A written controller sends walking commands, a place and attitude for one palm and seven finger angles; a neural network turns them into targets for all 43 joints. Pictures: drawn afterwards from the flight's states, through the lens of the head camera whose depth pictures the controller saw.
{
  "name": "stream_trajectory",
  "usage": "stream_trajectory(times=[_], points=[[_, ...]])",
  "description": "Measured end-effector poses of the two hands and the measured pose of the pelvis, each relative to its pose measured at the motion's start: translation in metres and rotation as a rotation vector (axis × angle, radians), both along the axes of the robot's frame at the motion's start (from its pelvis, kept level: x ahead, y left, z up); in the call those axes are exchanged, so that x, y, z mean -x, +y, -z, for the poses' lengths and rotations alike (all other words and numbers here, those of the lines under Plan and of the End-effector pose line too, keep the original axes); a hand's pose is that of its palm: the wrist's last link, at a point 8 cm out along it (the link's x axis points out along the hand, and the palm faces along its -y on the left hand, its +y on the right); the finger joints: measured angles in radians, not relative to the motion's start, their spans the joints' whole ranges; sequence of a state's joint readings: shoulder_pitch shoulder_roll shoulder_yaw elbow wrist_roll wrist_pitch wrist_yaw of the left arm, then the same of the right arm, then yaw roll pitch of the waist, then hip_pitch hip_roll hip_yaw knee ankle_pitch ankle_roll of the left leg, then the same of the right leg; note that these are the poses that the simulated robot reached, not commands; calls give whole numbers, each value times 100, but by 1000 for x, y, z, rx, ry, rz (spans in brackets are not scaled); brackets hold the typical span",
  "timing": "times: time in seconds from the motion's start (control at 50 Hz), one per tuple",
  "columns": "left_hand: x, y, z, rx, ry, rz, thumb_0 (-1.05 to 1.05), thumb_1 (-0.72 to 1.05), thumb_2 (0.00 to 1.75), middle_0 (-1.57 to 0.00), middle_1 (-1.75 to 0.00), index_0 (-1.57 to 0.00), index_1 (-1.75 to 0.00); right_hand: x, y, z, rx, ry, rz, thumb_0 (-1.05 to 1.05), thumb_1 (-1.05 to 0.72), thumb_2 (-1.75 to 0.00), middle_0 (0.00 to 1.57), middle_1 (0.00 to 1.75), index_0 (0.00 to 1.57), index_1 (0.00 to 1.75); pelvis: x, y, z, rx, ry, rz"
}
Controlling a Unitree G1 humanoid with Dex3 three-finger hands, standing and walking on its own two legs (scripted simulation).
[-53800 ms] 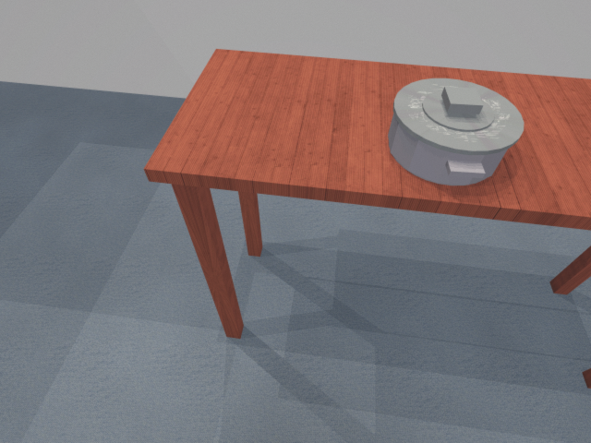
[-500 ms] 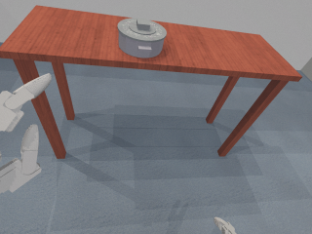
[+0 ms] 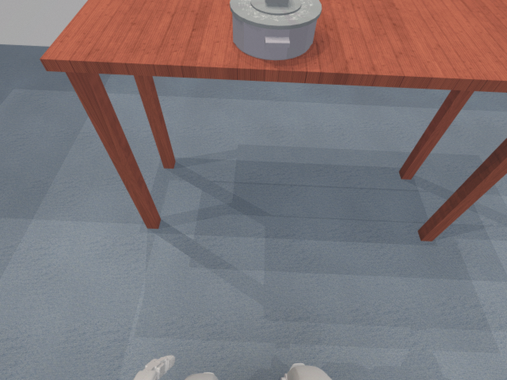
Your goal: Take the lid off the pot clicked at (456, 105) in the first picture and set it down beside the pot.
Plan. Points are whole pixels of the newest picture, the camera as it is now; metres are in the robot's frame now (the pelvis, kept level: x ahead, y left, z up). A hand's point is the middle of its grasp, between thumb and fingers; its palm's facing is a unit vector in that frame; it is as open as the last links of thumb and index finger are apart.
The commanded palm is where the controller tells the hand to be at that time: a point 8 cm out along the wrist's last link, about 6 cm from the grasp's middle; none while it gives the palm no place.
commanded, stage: stop stepping back and stand still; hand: left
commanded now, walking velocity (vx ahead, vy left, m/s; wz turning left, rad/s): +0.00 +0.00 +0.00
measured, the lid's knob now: out of the picture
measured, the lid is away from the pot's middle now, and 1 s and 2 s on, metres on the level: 0.00 0.00 0.00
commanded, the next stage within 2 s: let the arm hang, fingers relaxed in 0.52 s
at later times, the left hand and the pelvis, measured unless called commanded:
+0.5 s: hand out of the picture +0.07 +0.20 -0.14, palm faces -0.05 -0.96 -0.26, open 7.4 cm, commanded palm none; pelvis +0.02 +0.01 +0.03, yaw -3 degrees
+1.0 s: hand out of the picture +0.02 +0.16 -0.15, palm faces -0.03 -0.98 -0.18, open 7.3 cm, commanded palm none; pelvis +0.02 +0.00 +0.03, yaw -3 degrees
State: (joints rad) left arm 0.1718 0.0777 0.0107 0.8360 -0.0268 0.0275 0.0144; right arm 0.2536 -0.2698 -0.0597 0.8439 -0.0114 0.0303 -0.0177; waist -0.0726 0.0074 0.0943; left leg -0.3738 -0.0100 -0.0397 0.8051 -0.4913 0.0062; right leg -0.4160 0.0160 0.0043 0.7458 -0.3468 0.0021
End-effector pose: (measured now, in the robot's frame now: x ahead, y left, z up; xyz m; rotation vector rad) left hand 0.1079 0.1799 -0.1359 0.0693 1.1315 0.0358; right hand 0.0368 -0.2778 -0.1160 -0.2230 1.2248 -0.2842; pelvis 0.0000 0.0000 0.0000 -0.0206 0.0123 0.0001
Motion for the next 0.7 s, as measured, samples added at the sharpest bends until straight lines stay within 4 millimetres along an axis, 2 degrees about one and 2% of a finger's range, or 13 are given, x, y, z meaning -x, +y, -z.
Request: stream_trajectory(times=[0.06,0.14,0.22,0.3,0.4,0.52,0.56,0.7], points=[[5,23,1,-39,34,-4,-14,98,90,-17,-28,-21,-30,30,23,-2,-41,137,13,1,-91,-90,20,30,20,30,-2,1,-8,-7,7,13],[17,58,-10,-128,134,14,-10,96,90,-18,-29,-21,-30,54,51,-4,-101,194,64,1,-90,-90,20,30,20,30,-10,5,-18,-4,17,24],[26,86,-25,-214,191,13,-6,94,90,-19,-29,-21,-30,60,74,2,-164,195,98,1,-90,-90,20,30,20,30,-16,8,-24,-6,7,35],[30,98,-37,-262,206,7,-2,92,90,-19,-29,-20,-30,56,87,9,-212,176,102,1,-90,-90,21,30,20,30,-19,11,-27,-10,-6,43],[33,91,-40,-256,208,6,-1,91,90,-19,-30,-20,-30,46,89,13,-227,147,93,1,-91,-90,21,30,20,30,-21,12,-28,-17,-16,51],[41,63,-29,-185,219,11,0,91,90,-20,-30,-20,-30,39,74,9,-192,125,97,1,-91,-90,21,30,20,30,-22,9,-29,-19,-22,56],[45,52,-25,-156,227,13,0,91,90,-20,-30,-20,-30,38,68,6,-175,121,99,1,-91,-90,20,30,20,30,-22,8,-29,-19,-25,57],[63,43,-16,-124,262,-3,0,94,90,-20,-30,-20,-30,44,56,-2,-135,134,102,0,-91,-90,20,30,20,30,-22,1,-30,-14,-29,54]])
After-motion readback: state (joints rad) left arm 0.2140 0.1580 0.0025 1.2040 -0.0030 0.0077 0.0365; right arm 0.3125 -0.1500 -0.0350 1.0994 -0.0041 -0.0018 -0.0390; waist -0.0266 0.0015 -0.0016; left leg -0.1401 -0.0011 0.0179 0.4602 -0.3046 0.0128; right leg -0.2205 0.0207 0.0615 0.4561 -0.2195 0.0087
